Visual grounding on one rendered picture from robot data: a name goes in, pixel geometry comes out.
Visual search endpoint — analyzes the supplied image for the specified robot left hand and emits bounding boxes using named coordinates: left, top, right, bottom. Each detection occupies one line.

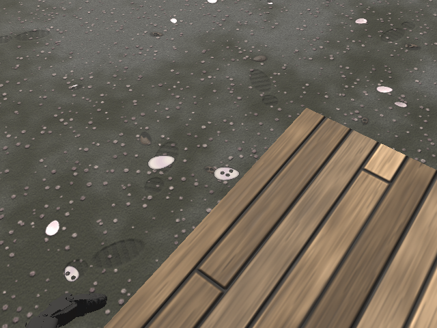
left=25, top=293, right=107, bottom=328

